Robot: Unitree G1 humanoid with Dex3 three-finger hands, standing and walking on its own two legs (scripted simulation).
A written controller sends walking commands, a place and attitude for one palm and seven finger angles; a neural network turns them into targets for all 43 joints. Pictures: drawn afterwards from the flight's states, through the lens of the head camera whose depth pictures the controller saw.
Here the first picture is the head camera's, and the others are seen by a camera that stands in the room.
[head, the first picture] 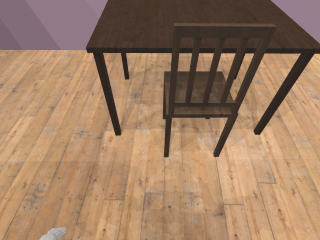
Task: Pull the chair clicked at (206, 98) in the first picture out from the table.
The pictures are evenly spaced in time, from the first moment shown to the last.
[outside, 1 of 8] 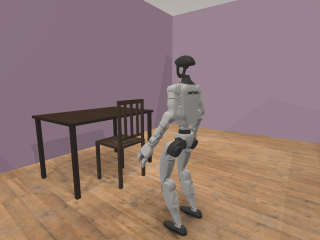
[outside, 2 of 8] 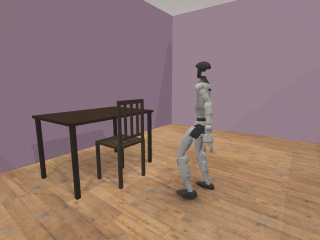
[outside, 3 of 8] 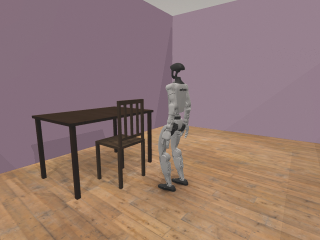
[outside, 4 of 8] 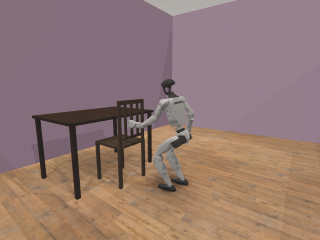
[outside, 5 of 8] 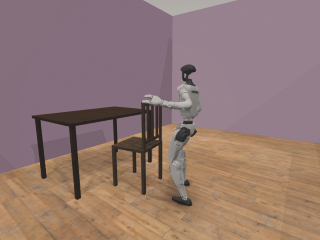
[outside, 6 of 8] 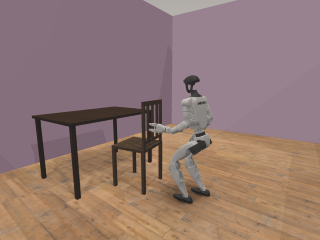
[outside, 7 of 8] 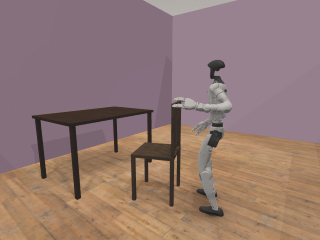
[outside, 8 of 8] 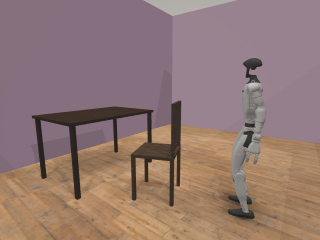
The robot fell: no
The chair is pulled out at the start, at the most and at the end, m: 0.00 0.55 0.55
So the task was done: yes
